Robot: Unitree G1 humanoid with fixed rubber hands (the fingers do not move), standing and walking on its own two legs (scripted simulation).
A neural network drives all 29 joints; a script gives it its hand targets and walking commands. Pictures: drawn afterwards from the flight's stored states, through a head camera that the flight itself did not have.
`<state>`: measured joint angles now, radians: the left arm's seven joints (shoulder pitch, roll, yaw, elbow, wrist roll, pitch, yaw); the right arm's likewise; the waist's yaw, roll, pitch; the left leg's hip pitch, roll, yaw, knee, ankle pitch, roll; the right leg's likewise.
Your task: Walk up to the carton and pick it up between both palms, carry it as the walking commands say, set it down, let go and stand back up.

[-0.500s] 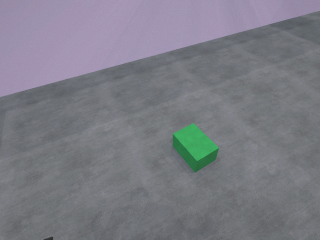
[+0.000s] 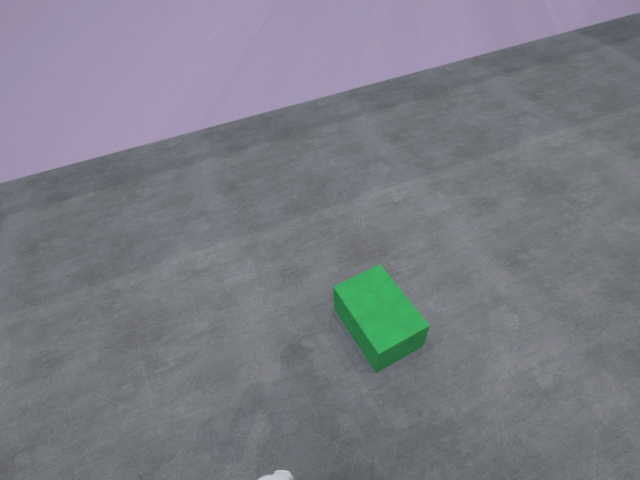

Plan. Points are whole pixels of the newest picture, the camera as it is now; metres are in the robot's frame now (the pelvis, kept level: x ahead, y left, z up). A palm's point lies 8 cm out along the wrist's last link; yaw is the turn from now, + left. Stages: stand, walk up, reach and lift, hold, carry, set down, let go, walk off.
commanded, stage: walk up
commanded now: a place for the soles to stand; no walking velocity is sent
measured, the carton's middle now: (378, 316) +0.72 -0.12 -0.69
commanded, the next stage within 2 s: none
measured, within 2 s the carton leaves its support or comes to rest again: neither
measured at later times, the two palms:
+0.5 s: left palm (191, 479) +0.16 +0.19 -0.08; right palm out of the picture +0.21 -0.47 -0.08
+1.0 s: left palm (316, 416) +0.23 +0.04 -0.09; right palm out of the picture +0.32 -0.62 -0.09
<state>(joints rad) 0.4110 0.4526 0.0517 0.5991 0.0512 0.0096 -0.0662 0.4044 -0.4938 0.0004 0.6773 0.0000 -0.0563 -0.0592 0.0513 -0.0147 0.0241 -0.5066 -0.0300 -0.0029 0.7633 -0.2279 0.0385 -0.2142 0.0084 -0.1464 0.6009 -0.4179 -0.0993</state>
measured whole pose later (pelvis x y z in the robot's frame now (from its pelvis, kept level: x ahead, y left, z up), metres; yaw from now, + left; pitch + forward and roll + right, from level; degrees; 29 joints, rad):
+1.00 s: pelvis +0.21 -0.28 -0.01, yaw +9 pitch -1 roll +3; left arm 0.35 0.44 0.05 0.60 0.05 0.05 -0.04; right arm 0.41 -0.51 0.00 0.71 0.00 -0.06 -0.13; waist 0.03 -0.04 0.07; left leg -0.58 -0.05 -0.07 1.14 -0.38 0.05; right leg -0.33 -0.02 -0.18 0.76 -0.43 -0.10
